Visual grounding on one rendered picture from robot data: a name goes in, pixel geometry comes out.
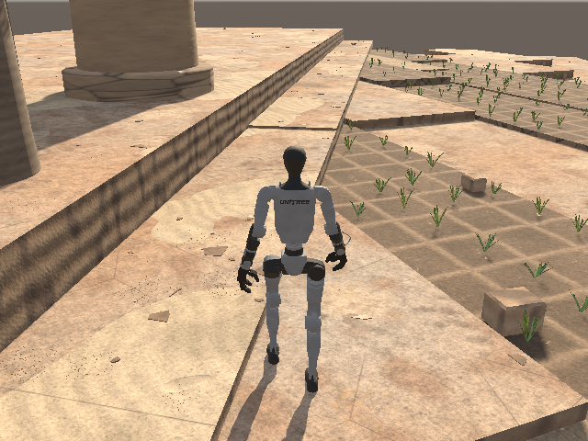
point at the right robot forearm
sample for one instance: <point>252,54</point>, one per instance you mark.
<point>337,241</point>

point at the robot left hand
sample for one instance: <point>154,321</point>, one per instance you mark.
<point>242,278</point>

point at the right robot thigh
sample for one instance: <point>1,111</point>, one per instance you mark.
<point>315,283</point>

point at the right robot upper arm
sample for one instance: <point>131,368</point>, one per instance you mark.
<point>323,194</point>

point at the robot right hand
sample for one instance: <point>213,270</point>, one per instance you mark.
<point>334,257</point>

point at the robot right foot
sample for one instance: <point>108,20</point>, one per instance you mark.
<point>312,384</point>

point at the left robot upper arm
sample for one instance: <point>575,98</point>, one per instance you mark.
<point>261,209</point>

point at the left robot forearm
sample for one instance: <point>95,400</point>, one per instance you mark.
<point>250,250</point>

